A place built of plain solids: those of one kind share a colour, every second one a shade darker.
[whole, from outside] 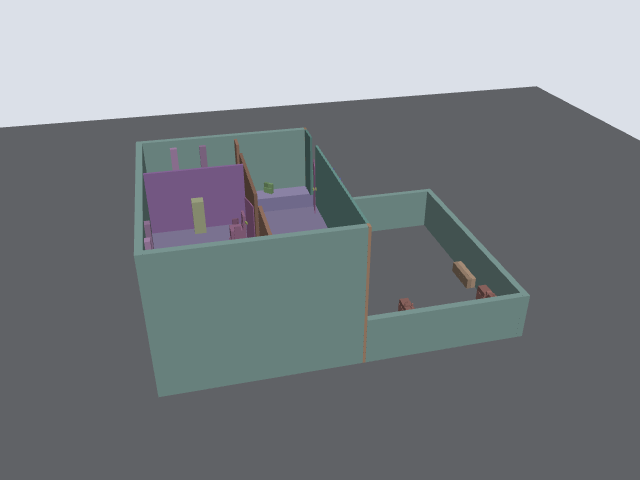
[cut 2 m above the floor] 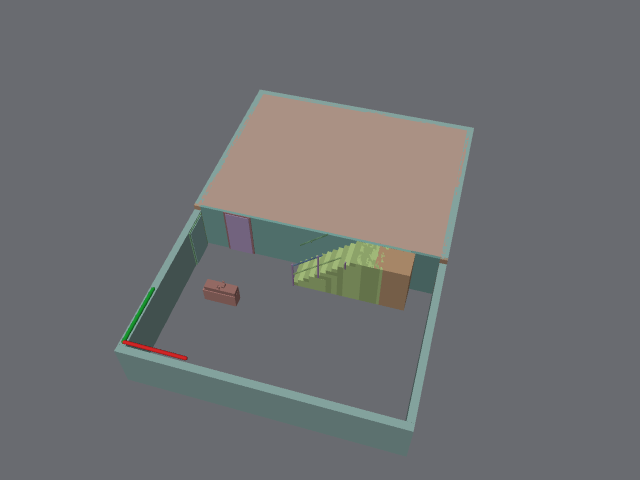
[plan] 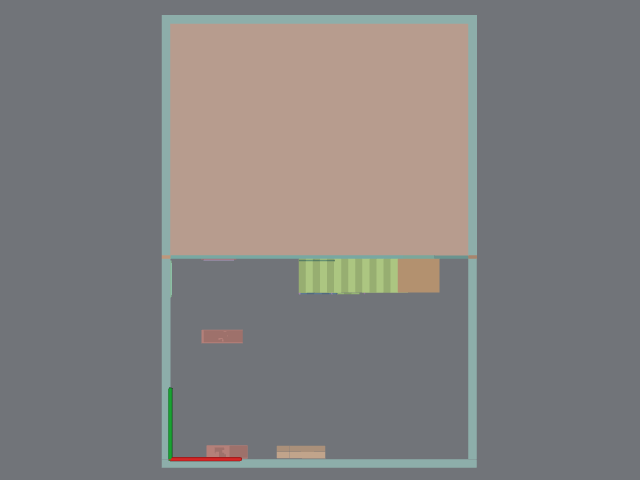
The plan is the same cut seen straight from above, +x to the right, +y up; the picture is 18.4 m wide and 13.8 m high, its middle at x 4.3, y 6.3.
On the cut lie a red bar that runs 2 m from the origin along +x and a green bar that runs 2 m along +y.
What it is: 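A house over a walled back yard; in the yard at the foot of the outdoor stair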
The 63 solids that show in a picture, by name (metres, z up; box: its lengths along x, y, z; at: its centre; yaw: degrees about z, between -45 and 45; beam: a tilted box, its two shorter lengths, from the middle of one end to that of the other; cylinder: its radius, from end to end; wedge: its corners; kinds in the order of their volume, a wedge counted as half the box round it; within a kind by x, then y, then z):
{
 "undercroft_block_1": {"box": [8.81, 6.79, 2.62], "at": [4.28, 9.25, 1.26]},
 "wall_1": {"box": [0.25, 5.76, 1.85], "at": [-0.12, 2.88, 0.88]},
 "wall_2": {"box": [0.25, 7.01, 5.41], "at": [-0.12, 9.26, 2.66]},
 "wall_3": {"box": [9.06, 0.25, 1.85], "at": [4.28, -0.12, 0.88]},
 "wall_4": {"box": [9.06, 0.25, 5.41], "at": [4.28, 12.64, 2.66]},
 "wall_5": {"box": [0.25, 5.76, 1.85], "at": [8.69, 2.88, 0.88]},
 "wall_6": {"box": [0.25, 7.01, 5.41], "at": [8.69, 9.26, 2.66]},
 "step_1": {"box": [0.61, 0.97, 0.23], "at": [3.99, 5.27, 0.07]},
 "step_2": {"box": [0.61, 0.97, 0.42], "at": [4.2, 5.27, 0.16]},
 "step_3": {"box": [0.61, 0.97, 0.6], "at": [4.4, 5.27, 0.25]},
 "step_4": {"box": [0.61, 0.97, 0.78], "at": [4.6, 5.27, 0.34]},
 "step_5": {"box": [0.61, 0.97, 0.96], "at": [4.81, 5.27, 0.43]},
 "step_6": {"box": [0.61, 0.97, 1.15], "at": [5.01, 5.27, 0.52]},
 "step_7": {"box": [0.61, 0.97, 1.33], "at": [5.21, 5.27, 0.62]},
 "step_8": {"box": [0.61, 0.97, 1.51], "at": [5.42, 5.27, 0.71]},
 "step_9": {"box": [0.61, 0.97, 1.7], "at": [5.62, 5.27, 0.8]},
 "step_10": {"box": [0.61, 0.97, 1.88], "at": [5.82, 5.27, 0.89]},
 "step_11": {"box": [0.61, 0.97, 2.06], "at": [6.03, 5.27, 0.98]},
 "step_12": {"box": [0.61, 0.97, 2.25], "at": [6.23, 5.27, 1.07]},
 "step_13": {"box": [0.61, 0.97, 2.43], "at": [6.43, 5.27, 1.16]},
 "step_14": {"box": [0.51, 0.97, 2.61], "at": [6.58, 5.27, 1.26]},
 "upper_floor_1": {"box": [5.98, 3.91, 0.18], "at": [2.87, 10.69, 2.65]},
 "upper_floor_2": {"box": [6.67, 2.89, 0.18], "at": [3.21, 7.3, 2.65]},
 "upper_floor_3": {"box": [0.96, 2.89, 0.18], "at": [8.21, 7.3, 2.65]},
 "stair_wall_1": {"box": [6.69, 0.1, 5.41], "at": [3.34, 5.81, 2.66]},
 "stair_wall_2": {"box": [0.98, 0.1, 5.41], "at": [8.07, 5.81, 2.66]},
 "head_base_1": {"box": [1.2, 0.97, 2.69], "at": [7.13, 5.27, 1.3]},
 "upper_partition_1": {"box": [2.27, 0.12, 2.52], "at": [1.13, 8.8, 3.95]},
 "upper_partition_2": {"box": [3.8, 0.12, 2.52], "at": [5.07, 8.8, 3.95]},
 "upper_partition_3": {"box": [0.69, 0.12, 2.52], "at": [8.22, 8.8, 3.95]},
 "upper_split_wall_1": {"box": [0.12, 3.66, 2.52], "at": [5.85, 10.69, 3.95]},
 "planter_1": {"box": [1.19, 0.39, 0.6], "at": [1.49, 3.53, 0.25]},
 "planter_2": {"box": [1.12, 0.35, 0.78], "at": [1.52, 3.53, 0.34]},
 "planter_3": {"box": [1.18, 0.39, 0.54], "at": [1.63, 0.2, 0.22]},
 "planter_4": {"box": [0.53, 0.35, 0.75], "at": [1.96, 0.21, 0.32]},
 "upper_floor_head_1": {"box": [1.2, 3.95, 0.18], "at": [7.13, 6.76, 2.65]},
 "curtains_1": {"box": [0.27, 0.19, 2.28], "at": [1.09, 12.43, 3.95]},
 "curtains_2": {"box": [0.27, 0.19, 2.28], "at": [2.2, 12.43, 3.95]},
 "curtains_3": {"box": [0.19, 0.27, 2.26], "at": [8.47, 10.17, 3.94]},
 "curtains_4": {"box": [0.19, 0.27, 2.26], "at": [8.47, 11.34, 3.94]},
 "back_wall_end_1": {"box": [0.25, 0.1, 5.41], "at": [-0.12, 5.81, 2.66]},
 "back_wall_end_2": {"box": [0.25, 0.1, 5.41], "at": [8.69, 5.81, 2.66]},
 "bench_1": {"box": [0.36, 0.19, 0.49], "at": [3.23, 0.11, 0.2]},
 "bench_2": {"box": [0.36, 0.18, 0.49], "at": [3.23, 0.3, 0.2]},
 "bench_3": {"box": [0.35, 0.19, 0.49], "at": [3.59, 0.11, 0.2]},
 "bench_4": {"box": [0.35, 0.18, 0.49], "at": [3.59, 0.3, 0.2]},
 "bench_5": {"box": [0.35, 0.19, 0.49], "at": [3.94, 0.11, 0.2]},
 "bench_6": {"box": [0.35, 0.18, 0.49], "at": [3.94, 0.3, 0.2]},
 "bench_7": {"box": [0.34, 0.19, 0.49], "at": [4.28, 0.11, 0.2]},
 "bench_8": {"box": [0.34, 0.18, 0.49], "at": [4.28, 0.3, 0.2]},
 "slotfit_bedroom_storage_1": {"box": [0.41, 0.44, 1.38], "at": [5.55, 10.7, 3.38]},
 "back_wall_sill_1": {"box": [0.9, 0.1, 2.62], "at": [7.14, 5.81, 1.26]},
 "slotfit_bedroom_seat_1": {"box": [0.07, 0.25, 0.73], "at": [4.35, 9.39, 3.06]},
 "slotfit_bedroom_seat_2": {"box": [0.53, 0.47, 0.51], "at": [4.64, 9.4, 2.95]},
 "slotfit_bedroom_seat_3": {"box": [0.5, 0.1, 1.06], "at": [4.66, 9.11, 3.22]},
 "doorleaf_door_1": {"box": [0.83, 0.037, 2.08], "at": [3.54, 8.99, 3.73], "yaw": 12.1},
 "doorleaf_door_2": {"box": [0.84, 0.037, 2.08], "at": [6.31, 5.99, 3.73], "yaw": -10.6},
 "undercroft_leaf_1": {"box": [0.88, 0.05, 2.0], "at": [1.39, 5.74, 0.95]},
 "yard_gate_leaf_1": {"box": [0.05, 0.92, 1.75], "at": [0.03, 5.18, 0.82]},
 "undercroft_frame_1": {"box": [1.02, 0.03, 2.06], "at": [1.39, 5.75, 0.98]},
 "yard_gate_frame_1": {"box": [0.03, 1.06, 1.81], "at": [0.01, 5.18, 0.85]},
 "clutter_clhall_1": {"box": [0.12, 0.41, 0.29], "at": [8.28, 7.56, 2.84], "yaw": -42.1},
 "guard_post_1": {"box": [0.05, 0.05, 1.26], "at": [4.65, 4.76, 1.44]}
}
